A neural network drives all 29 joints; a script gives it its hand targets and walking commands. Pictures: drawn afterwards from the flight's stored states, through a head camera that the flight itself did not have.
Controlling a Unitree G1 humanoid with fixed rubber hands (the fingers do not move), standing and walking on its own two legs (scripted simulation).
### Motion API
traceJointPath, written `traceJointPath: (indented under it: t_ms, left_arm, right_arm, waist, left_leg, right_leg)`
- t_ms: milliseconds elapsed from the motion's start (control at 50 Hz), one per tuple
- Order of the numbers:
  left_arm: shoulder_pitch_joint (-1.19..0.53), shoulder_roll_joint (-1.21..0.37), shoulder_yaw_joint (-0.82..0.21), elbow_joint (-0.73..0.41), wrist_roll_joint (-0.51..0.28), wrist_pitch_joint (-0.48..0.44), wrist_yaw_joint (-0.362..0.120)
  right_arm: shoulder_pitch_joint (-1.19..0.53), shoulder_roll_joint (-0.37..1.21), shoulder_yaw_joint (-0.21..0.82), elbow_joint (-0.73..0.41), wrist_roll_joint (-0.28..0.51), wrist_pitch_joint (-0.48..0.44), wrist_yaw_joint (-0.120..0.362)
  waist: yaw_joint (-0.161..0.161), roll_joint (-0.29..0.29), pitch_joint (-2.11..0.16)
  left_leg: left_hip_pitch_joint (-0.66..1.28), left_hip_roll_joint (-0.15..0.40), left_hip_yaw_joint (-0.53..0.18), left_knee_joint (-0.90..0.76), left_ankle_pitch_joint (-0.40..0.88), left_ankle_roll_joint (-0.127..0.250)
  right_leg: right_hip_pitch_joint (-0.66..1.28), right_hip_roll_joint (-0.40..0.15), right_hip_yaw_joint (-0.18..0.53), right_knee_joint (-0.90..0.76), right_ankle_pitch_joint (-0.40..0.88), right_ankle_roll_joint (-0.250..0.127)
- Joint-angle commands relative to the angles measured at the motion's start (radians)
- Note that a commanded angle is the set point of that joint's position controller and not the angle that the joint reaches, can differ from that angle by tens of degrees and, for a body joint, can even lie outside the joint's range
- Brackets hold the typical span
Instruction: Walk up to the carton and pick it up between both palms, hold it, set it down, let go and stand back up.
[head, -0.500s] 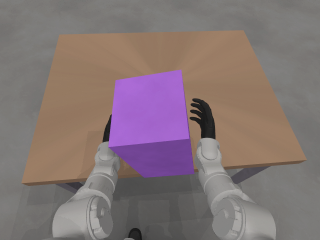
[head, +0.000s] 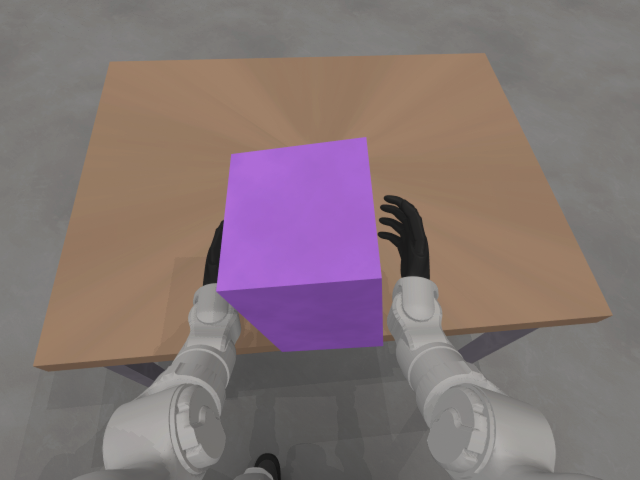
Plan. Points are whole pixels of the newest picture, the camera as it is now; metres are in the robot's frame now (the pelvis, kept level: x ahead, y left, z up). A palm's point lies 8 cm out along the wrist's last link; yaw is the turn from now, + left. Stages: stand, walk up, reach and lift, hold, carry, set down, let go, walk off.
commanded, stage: set down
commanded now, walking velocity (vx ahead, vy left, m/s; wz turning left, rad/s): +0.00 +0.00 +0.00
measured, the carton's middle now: (317, 262) +0.40 +0.05 -0.04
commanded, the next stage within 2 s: none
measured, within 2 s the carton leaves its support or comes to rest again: rests again in 0.98 s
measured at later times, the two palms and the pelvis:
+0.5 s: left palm (224, 268) +0.38 +0.18 -0.03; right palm (413, 264) +0.39 -0.07 +0.00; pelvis -0.01 +0.01 -0.01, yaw +0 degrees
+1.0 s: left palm (228, 268) +0.38 +0.17 -0.04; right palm (415, 266) +0.39 -0.08 -0.01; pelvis -0.01 +0.00 -0.02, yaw +0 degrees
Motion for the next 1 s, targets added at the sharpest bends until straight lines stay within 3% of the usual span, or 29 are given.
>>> traceJointPath:
  t_ms: [0, 20, 60, 140, 200, 980]
  left_arm:
    - [-0.494, -0.467, -0.196, -0.042, 0.105, -0.056, -0.115]
    - [-0.616, -0.463, -0.197, -0.076, 0.104, -0.051, -0.109]
    - [-0.592, -0.459, -0.171, -0.071, 0.124, -0.035, -0.101]
    - [-0.564, -0.449, -0.136, -0.056, 0.14, -0.035, -0.09]
    - [-0.553, -0.452, -0.13, -0.045, 0.151, -0.034, -0.083]
    - [-0.483, -0.414, -0.055, -0.026, 0.218, 0.003, -0.082]
  right_arm:
    - [-0.285, 0.619, 0.23, 0.161, -0.169, 0.01, 0.143]
    - [-0.356, 0.655, 0.149, 0.187, -0.218, 0.046, 0.141]
    - [-0.338, 0.644, 0.126, 0.181, -0.23, 0.07, 0.146]
    - [-0.346, 0.65, 0.121, 0.158, -0.251, 0.074, 0.156]
    - [-0.351, 0.645, 0.117, 0.149, -0.256, 0.071, 0.165]
    - [-0.314, 0.628, 0.091, 0.137, -0.241, 0.106, 0.181]
  waist:
    - [0.032, 0.066, -0.553]
    - [-0.007, 0.09, -0.523]
    - [0.001, 0.08, -0.517]
    - [0.016, 0.088, -0.58]
    - [0.02, 0.092, -0.588]
    - [0.034, 0.074, -0.5]
  left_leg:
    - [0.273, -0.057, 0.077, 0.027, 0.398, -0.02]
    - [0.25, -0.055, 0.053, 0.055, 0.323, -0.013]
    - [0.28, -0.05, 0.058, 0.059, 0.286, -0.006]
    - [0.232, -0.054, 0.058, 0.075, 0.338, -0.001]
    - [0.255, -0.048, 0.052, 0.086, 0.374, -0.004]
    - [0.16, -0.053, 0.041, 0.184, 0.296, 0.032]
  right_leg:
    - [0.246, 0.034, -0.01, 0.018, 0.343, 0.0]
    - [0.226, 0.034, -0.024, 0.013, 0.235, -0.017]
    - [0.192, 0.035, -0.021, 0.01, 0.184, -0.029]
    - [0.228, 0.031, -0.024, 0.046, 0.262, -0.024]
    - [0.193, 0.039, -0.035, 0.052, 0.25, -0.026]
    - [0.063, 0.026, -0.013, 0.137, 0.127, -0.041]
